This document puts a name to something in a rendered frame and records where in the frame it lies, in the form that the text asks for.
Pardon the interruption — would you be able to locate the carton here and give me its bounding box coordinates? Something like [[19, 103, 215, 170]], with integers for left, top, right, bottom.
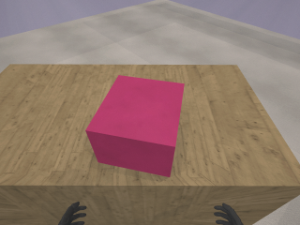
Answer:
[[85, 75, 185, 177]]

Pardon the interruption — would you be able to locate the left robot hand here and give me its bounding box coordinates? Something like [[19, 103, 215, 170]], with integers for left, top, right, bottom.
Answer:
[[58, 202, 87, 225]]

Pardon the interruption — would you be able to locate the right robot hand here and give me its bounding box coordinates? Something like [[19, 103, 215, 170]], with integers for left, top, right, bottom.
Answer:
[[214, 203, 244, 225]]

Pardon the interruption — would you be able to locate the pedestal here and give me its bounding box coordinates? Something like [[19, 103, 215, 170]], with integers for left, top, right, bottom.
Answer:
[[0, 64, 300, 225]]

